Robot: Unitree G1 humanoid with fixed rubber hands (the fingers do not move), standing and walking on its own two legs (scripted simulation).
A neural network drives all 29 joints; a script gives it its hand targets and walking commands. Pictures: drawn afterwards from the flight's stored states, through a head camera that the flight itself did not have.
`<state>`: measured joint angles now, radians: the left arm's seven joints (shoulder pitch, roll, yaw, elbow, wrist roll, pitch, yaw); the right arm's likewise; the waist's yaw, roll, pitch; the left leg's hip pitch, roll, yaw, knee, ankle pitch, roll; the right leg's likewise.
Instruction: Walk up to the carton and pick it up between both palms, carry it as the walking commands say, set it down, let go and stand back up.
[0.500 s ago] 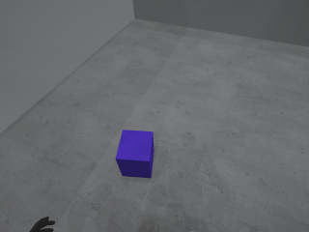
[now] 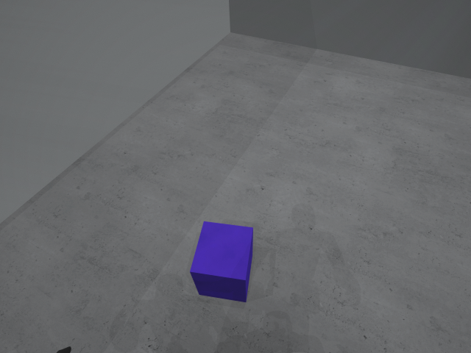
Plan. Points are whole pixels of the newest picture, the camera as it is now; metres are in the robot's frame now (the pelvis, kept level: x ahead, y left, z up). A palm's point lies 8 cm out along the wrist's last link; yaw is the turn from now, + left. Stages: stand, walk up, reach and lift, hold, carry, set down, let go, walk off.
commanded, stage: walk up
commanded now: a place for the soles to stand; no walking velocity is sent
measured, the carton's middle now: (225, 262) +0.55 +0.07 -0.63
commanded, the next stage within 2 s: none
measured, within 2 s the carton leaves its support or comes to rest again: neither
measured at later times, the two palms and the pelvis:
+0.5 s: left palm out of the picture +0.14 +0.35 -0.08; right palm (410, 347) +0.15 -0.29 -0.11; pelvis +0.06 +0.02 +0.00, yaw +2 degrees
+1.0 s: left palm out of the picture +0.10 +0.37 -0.08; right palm (398, 342) +0.16 -0.27 -0.11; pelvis +0.06 +0.03 +0.00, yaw +2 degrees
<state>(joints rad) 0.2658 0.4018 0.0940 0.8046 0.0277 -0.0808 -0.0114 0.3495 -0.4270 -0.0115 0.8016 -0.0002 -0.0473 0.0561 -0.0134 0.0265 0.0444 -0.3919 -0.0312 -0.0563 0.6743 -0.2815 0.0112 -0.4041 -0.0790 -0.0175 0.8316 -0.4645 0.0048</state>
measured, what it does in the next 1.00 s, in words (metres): steps on the spot: right foot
